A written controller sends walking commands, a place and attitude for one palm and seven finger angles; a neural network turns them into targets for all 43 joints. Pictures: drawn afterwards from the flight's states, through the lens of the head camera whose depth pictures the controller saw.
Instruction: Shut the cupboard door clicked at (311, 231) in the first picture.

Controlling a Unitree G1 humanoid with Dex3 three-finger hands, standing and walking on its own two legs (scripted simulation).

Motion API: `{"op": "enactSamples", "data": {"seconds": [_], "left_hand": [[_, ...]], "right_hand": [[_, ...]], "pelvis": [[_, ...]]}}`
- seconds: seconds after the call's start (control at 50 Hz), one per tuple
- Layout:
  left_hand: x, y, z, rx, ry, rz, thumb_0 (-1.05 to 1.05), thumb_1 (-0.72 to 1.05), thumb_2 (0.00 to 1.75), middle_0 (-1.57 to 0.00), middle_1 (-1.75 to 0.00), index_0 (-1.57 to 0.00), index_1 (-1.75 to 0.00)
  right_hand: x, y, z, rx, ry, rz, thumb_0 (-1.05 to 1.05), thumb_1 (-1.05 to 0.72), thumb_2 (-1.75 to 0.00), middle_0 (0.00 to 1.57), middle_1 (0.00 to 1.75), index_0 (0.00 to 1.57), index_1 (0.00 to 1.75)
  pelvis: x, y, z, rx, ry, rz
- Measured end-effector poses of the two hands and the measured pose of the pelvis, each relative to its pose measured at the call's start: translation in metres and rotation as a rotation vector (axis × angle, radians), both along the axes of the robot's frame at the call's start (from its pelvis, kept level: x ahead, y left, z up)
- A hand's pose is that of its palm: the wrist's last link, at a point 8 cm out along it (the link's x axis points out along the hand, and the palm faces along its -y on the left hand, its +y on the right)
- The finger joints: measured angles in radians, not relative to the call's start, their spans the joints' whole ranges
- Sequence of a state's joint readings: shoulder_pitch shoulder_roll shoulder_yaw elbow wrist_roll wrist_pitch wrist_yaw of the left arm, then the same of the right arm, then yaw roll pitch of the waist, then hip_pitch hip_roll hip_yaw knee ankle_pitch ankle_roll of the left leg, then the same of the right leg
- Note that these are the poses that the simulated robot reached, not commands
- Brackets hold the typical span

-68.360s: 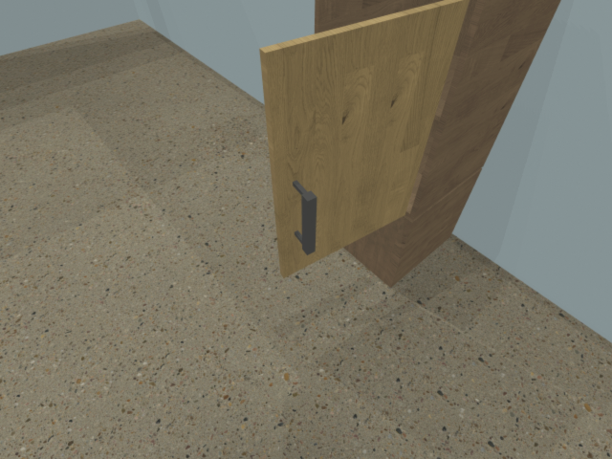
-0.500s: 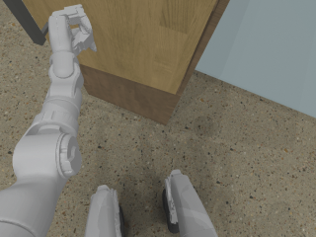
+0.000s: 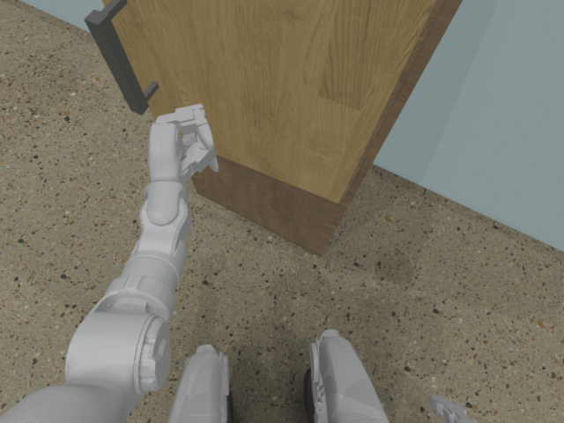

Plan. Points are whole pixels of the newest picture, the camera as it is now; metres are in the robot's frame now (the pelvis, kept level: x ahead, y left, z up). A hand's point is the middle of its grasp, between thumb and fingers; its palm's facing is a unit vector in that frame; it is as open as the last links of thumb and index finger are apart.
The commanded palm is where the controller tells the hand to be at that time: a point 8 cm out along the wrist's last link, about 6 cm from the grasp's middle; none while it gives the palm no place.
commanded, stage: pull the fist back off the door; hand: left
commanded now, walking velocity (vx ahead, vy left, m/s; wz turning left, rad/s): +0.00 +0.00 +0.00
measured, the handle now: (129, 60) +0.65 +0.19 +0.03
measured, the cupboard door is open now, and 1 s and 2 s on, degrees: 5 5 5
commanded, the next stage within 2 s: draw the hand back to the body in 0.06 s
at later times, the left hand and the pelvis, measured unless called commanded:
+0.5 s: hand (153, 167) +0.41 +0.12 +0.10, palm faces +0.02 -1.00 -0.04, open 3.1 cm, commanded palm +0.37 +0.17 +0.12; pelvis +0.01 +0.00 +0.06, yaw -1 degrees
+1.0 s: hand out of the picture +0.31 +0.21 +0.21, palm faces +0.22 -0.93 -0.29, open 3.5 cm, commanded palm +0.27 +0.25 +0.23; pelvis +0.05 +0.01 +0.13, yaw +0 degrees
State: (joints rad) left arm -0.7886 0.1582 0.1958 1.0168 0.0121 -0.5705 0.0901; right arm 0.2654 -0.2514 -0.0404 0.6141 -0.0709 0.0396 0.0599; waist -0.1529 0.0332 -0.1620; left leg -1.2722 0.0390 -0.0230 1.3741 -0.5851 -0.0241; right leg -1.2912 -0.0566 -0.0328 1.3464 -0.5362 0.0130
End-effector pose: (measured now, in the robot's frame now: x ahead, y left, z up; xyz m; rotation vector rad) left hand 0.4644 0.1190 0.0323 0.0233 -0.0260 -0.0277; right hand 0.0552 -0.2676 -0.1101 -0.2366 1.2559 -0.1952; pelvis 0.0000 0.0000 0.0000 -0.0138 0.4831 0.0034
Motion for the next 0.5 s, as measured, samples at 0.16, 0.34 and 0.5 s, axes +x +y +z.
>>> {"op": "enactSamples", "data": {"seconds": [0.16, 0.34, 0.5], "left_hand": [[-0.005, 0.002, 0.006, 0.013, -0.003, 0.013, 0.01, 0.9, 0.9, -1.3, -1.5, -1.3, -1.5], [-0.022, 0.02, 0.031, 0.021, -0.028, 0.019, 0.01, 0.9, 0.9, -1.3, -1.5, -1.3, -1.5], [-0.073, 0.053, 0.072, 0.018, 0.003, 0.052, 0.01, 0.9, 0.9, -1.3, -1.5, -1.3, -1.5]], "right_hand": [[0.01, 0.015, -0.005, 0.029, -0.041, 0.007, 0.01, -0.9, -0.9, 0.2, 0.3, 0.2, 0.3], [-0.003, 0.025, 0.004, 0.074, -0.032, -0.044, 0.01, -0.9, -0.9, 0.2, 0.3, 0.2, 0.3], [0.015, 0.026, 0.05, 0.062, -0.104, -0.034, 0.01, -0.9, -0.9, 0.21, 0.3, 0.2, 0.3]], "pelvis": [[-0.004, 0.002, 0.001, 0.003, -0.017, 0.001], [-0.002, 0.005, 0.015, 0.009, -0.054, -0.021], [0.009, 0.004, 0.056, 0.01, -0.159, -0.019]]}}
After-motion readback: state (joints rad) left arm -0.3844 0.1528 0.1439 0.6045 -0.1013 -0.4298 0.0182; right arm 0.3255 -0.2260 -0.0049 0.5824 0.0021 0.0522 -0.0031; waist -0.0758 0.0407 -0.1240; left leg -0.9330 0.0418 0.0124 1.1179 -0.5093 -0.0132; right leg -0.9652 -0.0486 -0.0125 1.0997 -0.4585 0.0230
